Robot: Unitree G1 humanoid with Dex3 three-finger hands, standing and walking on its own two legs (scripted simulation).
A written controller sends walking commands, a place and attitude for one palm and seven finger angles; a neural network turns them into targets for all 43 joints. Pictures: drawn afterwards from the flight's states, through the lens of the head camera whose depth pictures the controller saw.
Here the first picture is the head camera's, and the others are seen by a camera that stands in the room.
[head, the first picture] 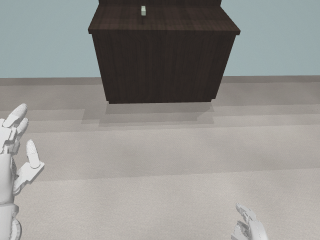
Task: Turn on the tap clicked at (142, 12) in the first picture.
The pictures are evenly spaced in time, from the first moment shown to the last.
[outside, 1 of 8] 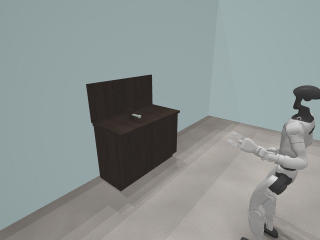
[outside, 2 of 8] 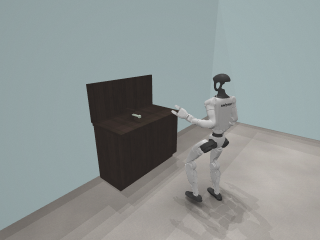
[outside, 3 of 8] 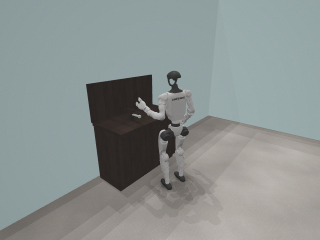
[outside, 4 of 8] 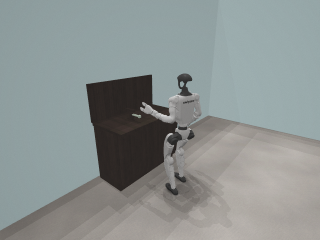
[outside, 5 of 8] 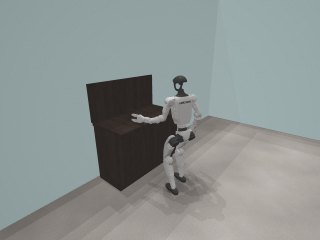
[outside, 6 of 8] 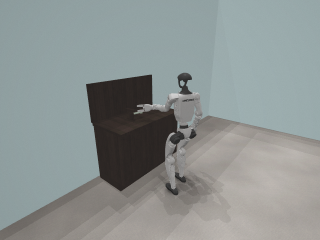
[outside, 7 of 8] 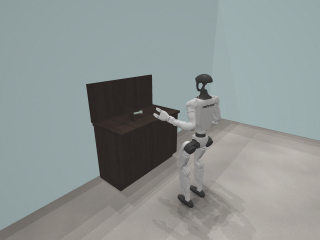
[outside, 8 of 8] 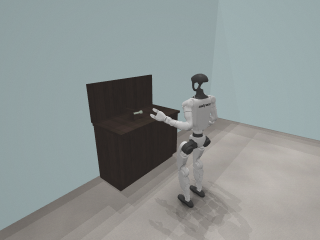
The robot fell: no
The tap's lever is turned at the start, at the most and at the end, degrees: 0 78 78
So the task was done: yes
